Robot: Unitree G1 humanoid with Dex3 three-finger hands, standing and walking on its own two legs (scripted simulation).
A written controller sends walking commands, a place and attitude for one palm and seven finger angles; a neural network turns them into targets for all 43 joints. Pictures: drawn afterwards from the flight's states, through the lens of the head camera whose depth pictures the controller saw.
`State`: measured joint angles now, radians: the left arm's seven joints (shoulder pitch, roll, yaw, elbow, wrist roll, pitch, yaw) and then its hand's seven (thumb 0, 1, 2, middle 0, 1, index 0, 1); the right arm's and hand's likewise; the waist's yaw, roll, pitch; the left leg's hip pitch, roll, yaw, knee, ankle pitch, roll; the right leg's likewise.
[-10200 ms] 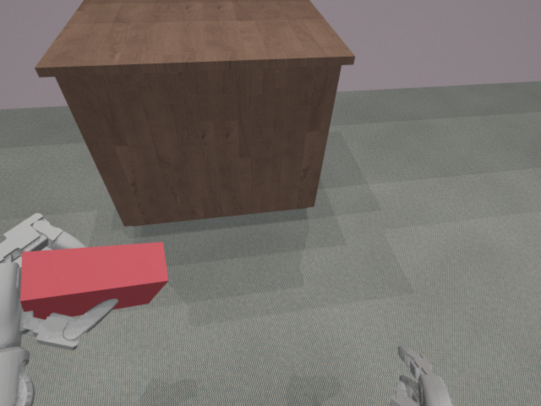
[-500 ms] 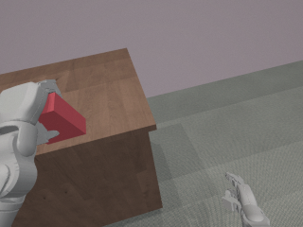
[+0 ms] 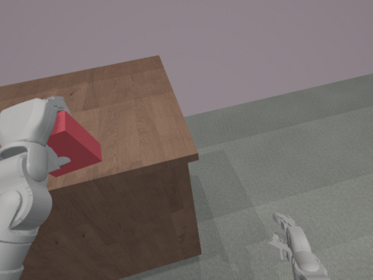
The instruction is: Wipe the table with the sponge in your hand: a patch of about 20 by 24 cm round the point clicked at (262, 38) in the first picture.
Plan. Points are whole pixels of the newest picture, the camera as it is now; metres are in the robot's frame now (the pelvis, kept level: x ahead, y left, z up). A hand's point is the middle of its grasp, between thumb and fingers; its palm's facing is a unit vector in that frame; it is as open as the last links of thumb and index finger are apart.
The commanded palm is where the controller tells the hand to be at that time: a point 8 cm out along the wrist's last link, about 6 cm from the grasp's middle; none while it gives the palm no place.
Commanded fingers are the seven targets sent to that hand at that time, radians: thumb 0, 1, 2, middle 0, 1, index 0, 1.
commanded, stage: move the sponge above the wiping area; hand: left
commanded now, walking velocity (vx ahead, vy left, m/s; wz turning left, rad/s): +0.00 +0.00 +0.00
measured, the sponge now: (66, 151) +0.27 +0.30 +0.18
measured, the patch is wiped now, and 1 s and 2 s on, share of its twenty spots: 0.00 0.00 0.00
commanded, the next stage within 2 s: none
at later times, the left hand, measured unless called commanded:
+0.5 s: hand (50, 137) +0.28 +0.33 +0.21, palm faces +0.16 +0.01 -0.99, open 9.2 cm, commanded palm +0.24 +0.32 +0.27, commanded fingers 0.00 0.10 1.30 -1.20 -1.60 -1.20 -1.60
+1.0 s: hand (45, 139) +0.30 +0.37 +0.18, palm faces +0.03 +0.03 -1.00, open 9.2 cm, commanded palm +0.27 +0.36 +0.25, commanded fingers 0.00 0.10 1.30 -1.20 -1.60 -1.20 -1.60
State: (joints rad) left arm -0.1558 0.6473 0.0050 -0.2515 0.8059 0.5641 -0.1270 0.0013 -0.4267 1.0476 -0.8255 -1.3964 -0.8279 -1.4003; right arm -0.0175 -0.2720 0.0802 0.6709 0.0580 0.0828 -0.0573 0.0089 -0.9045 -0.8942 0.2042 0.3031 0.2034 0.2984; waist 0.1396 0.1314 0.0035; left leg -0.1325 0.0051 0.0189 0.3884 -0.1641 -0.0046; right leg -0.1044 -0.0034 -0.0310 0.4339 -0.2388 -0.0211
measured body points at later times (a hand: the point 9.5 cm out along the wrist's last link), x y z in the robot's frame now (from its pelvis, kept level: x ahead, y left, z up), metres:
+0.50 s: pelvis +0.01 +0.01 +0.00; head -0.01 -0.05 +0.45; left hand +0.27 +0.32 +0.26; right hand +0.26 -0.18 -0.09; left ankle +0.04 +0.12 -0.74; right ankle +0.00 -0.10 -0.74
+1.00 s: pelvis +0.02 +0.00 +0.00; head +0.02 -0.04 +0.45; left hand +0.29 +0.36 +0.24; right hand +0.24 -0.22 -0.10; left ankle +0.04 +0.12 -0.74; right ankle +0.00 -0.10 -0.74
